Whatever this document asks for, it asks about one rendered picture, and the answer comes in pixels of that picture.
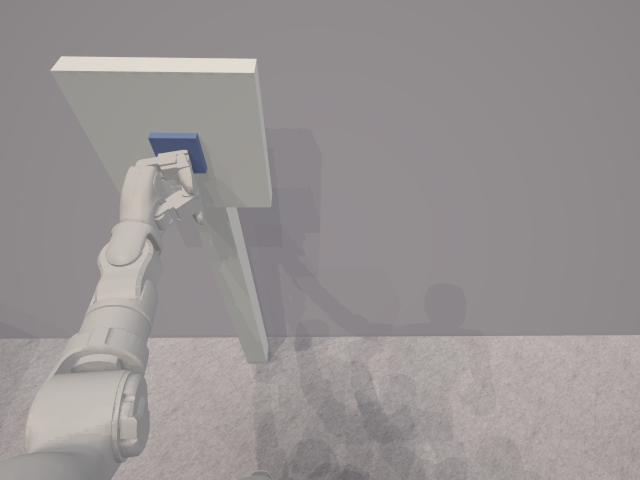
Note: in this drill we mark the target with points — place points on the left robot forearm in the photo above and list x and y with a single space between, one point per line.
119 319

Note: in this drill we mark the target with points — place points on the panel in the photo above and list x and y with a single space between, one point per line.
119 101

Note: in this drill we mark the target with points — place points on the robot left shin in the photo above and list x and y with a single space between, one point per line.
261 472

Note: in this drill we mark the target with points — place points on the robot left upper arm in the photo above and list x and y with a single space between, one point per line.
84 425

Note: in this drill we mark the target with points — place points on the button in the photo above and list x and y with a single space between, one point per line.
169 142

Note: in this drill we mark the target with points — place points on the robot left hand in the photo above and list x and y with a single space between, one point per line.
144 198

